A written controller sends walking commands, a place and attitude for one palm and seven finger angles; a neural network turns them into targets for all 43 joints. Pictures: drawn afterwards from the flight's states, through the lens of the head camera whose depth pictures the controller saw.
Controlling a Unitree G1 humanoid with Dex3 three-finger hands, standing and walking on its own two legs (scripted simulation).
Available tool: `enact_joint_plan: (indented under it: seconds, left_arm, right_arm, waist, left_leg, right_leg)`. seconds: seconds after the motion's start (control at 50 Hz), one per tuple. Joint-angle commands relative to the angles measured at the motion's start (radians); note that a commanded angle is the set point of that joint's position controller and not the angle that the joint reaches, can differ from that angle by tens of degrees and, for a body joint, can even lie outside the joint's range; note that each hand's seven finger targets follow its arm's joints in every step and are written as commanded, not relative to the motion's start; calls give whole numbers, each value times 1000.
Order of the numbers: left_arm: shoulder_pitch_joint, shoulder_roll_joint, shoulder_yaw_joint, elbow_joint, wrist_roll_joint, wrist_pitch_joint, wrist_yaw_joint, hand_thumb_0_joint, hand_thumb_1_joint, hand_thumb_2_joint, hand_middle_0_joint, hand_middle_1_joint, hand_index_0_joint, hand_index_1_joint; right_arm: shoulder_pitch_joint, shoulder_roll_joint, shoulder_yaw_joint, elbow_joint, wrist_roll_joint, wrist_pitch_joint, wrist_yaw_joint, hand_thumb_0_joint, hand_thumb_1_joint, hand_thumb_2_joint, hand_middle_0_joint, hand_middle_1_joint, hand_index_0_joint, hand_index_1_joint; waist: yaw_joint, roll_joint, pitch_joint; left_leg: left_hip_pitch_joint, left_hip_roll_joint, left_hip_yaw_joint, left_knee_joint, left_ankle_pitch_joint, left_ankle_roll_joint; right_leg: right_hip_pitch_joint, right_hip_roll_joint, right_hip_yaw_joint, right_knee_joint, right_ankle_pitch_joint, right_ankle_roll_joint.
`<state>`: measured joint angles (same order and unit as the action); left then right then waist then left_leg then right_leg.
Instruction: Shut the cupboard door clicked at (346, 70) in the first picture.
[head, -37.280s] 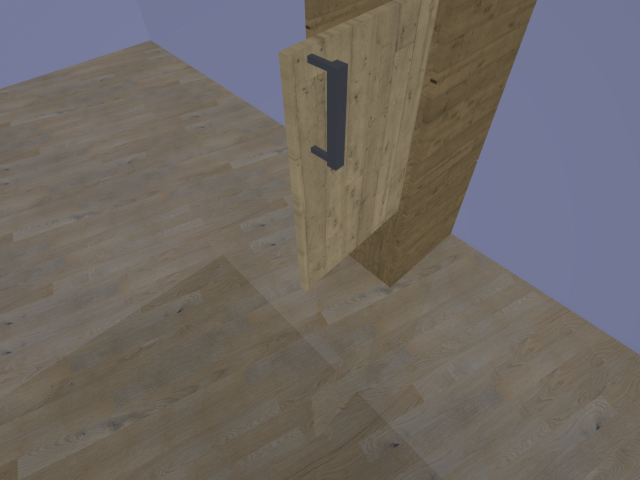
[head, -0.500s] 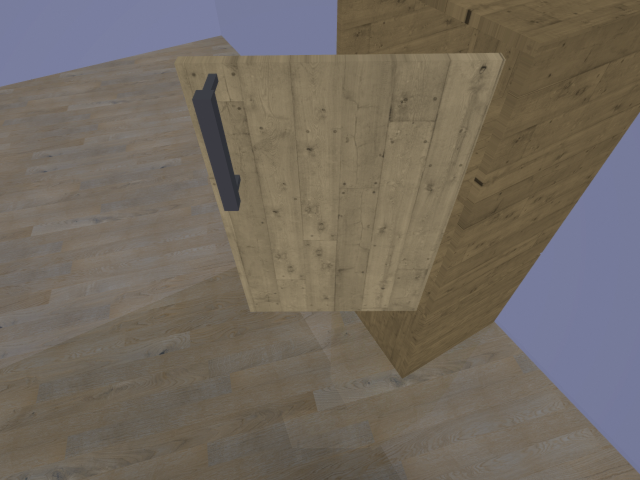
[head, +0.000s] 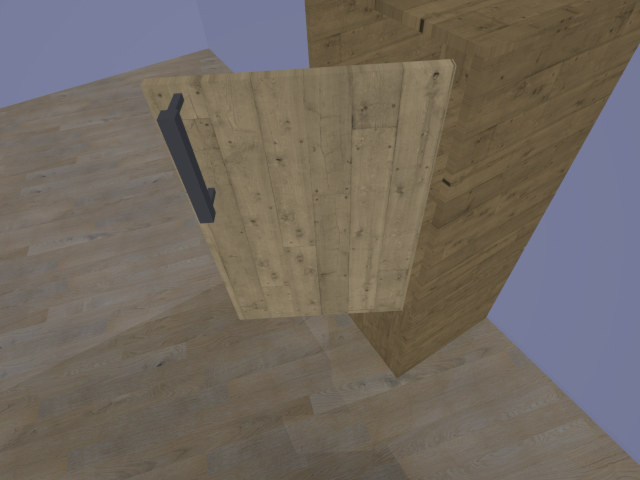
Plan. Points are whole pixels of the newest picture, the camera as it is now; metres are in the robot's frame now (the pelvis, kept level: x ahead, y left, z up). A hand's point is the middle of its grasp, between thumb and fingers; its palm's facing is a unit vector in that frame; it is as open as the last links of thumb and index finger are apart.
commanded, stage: come to a stop and stand still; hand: left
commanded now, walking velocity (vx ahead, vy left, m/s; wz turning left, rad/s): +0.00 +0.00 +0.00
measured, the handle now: (193, 162) +0.48 +0.20 +0.15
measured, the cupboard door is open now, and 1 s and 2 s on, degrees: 60 60 60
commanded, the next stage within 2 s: look again from close up in 0.74 s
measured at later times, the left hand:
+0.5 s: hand out of the picture +0.02 +0.15 -0.17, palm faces +0.02 -0.98 -0.22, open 7.4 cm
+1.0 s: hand out of the picture +0.04 +0.15 -0.17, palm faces +0.04 -0.97 -0.22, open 7.4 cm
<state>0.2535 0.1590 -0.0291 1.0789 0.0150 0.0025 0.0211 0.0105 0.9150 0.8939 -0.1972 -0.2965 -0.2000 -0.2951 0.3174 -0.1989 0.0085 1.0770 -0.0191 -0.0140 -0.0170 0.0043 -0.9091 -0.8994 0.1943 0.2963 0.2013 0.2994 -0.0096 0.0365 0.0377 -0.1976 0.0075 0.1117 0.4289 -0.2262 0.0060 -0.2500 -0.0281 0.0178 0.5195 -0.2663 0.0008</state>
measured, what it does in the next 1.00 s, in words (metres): stands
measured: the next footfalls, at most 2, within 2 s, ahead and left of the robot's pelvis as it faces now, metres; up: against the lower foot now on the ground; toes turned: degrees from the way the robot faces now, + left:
none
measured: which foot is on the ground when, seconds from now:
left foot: down 0.00-1.00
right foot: down 0.00-1.00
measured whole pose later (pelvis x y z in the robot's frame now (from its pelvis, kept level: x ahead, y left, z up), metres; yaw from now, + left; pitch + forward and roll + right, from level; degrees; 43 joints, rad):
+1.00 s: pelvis +0.03 -0.03 +0.00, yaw +2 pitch +0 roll +1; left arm 0.24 0.17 -0.01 1.12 0.01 -0.02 0.02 0.01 0.91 0.89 -0.20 -0.30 -0.20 -0.29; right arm 0.24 -0.16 0.01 1.13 -0.02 -0.02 -0.03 0.00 -0.91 -0.90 0.19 0.30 0.20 0.30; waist 0.01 0.01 0.04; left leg -0.14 0.06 0.06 0.39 -0.25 -0.05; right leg -0.16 0.02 -0.04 0.45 -0.29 -0.05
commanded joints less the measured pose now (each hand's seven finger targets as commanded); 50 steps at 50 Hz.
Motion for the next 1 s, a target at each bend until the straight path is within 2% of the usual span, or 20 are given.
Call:
enact_joint_plan:
  seconds: [0.0,0.04,0.1,0.2,0.26,0.3,0.36,0.38,0.4,0.66,0.7,0.74,0.9,0.98]
  left_arm:
    - [38,138,31,-17,-3,-27,13,0,900,900,-200,-300,-200,-300]
    - [36,136,32,-7,-5,-28,14,0,900,900,-200,-300,-200,-300]
    - [37,130,30,5,-3,-29,14,0,900,900,-200,-300,-200,-300]
    - [38,124,32,12,-3,-31,14,0,900,900,-200,-300,-200,-300]
    - [39,128,34,15,-4,-34,14,0,900,900,-200,-300,-200,-300]
    - [42,125,34,16,-2,-35,14,0,900,900,-200,-300,-200,-300]
    - [44,124,36,15,-3,-35,14,0,900,900,-200,-300,-200,-300]
    - [39,128,37,16,-3,-35,14,0,900,900,-200,-300,-200,-300]
    - [44,124,37,16,-1,-35,14,0,900,900,-200,-300,-200,-300]
    - [44,139,44,15,-4,-40,13,0,900,900,-200,-300,-200,-300]
    - [45,136,45,12,-2,-40,13,0,900,900,-200,-300,-200,-300]
    - [46,138,46,13,-3,-41,14,0,900,900,-200,-300,-200,-300]
    - [41,132,47,10,-2,-38,13,0,900,900,-200,-300,-200,-300]
    - [39,137,48,10,-4,-39,12,0,900,900,-200,-300,-200,-300]
  right_arm:
    - [28,-63,-13,-20,7,-22,-6,0,-900,-900,200,300,200,300]
    - [33,-60,-12,-8,7,-22,-8,0,-900,-900,200,300,200,300]
    - [32,-48,-13,4,7,-17,-9,0,-900,-900,200,300,200,300]
    - [31,-38,-14,17,7,-14,-11,0,-900,-900,200,300,200,300]
    - [30,-46,-14,19,7,-18,-12,0,-900,-900,200,300,200,300]
    - [23,-37,-16,20,8,-16,-14,0,-900,-900,200,300,200,300]
    - [18,-45,-16,22,6,-16,-15,0,-900,-900,200,300,200,300]
    - [17,-45,-16,24,6,-16,-15,0,-900,-900,200,300,200,300]
    - [12,-37,-17,23,7,-15,-15,0,-900,-900,200,300,200,300]
    - [-5,-57,-17,25,5,-17,-18,0,-900,-900,200,300,200,300]
    - [-9,-48,-17,26,6,-16,-20,0,-900,-900,200,300,200,300]
    - [-8,-58,-17,26,5,-17,-20,0,-900,-900,200,300,200,300]
    - [-9,-47,-16,33,4,-14,-21,0,-900,-900,200,300,200,300]
    - [-10,-60,-16,32,3,-17,-20,0,-900,-900,200,300,200,300]
  waist:
    - [10,-49,-7]
    - [10,-35,-13]
    - [8,-65,18]
    - [6,-58,28]
    - [7,-52,-8]
    - [7,-69,16]
    - [7,-49,-2]
    - [7,-60,-1]
    - [10,-59,23]
    - [12,-46,-20]
    - [14,-56,0]
    - [14,-43,-21]
    - [15,-53,16]
    - [16,-47,-11]
  left_leg:
    - [18,97,-109,-81,74,22]
    - [23,97,-106,-79,82,19]
    - [21,96,-103,-76,65,16]
    - [28,95,-99,-75,63,11]
    - [43,96,-97,-67,96,8]
    - [40,97,-95,-66,90,7]
    - [51,98,-96,-63,108,4]
    - [49,99,-96,-66,107,4]
    - [44,98,-93,-68,101,5]
    - [62,100,-95,-57,145,-3]
    - [60,102,-96,-61,155,-2]
    - [68,102,-96,-56,169,-3]
    - [57,102,-101,-72,145,-2]
    - [66,103,-102,-70,167,-2]
  right_leg:
    - [0,-72,78,-117,114,-42]
    - [8,-76,77,-117,129,-43]
    - [-5,-75,80,-138,121,-45]
    - [-11,-73,80,-152,116,-47]
    - [19,-78,76,-143,173,-47]
    - [11,-74,74,-148,186,-47]
    - [20,-75,76,-144,209,-47]
    - [26,-76,72,-144,209,-47]
    - [16,-75,71,-151,206,-47]
    - [68,-81,63,-150,290,-49]
    - [65,-80,56,-151,303,-48]
    - [79,-83,56,-146,327,-48]
    - [64,-77,52,-162,270,-48]
    - [79,-81,50,-157,288,-48]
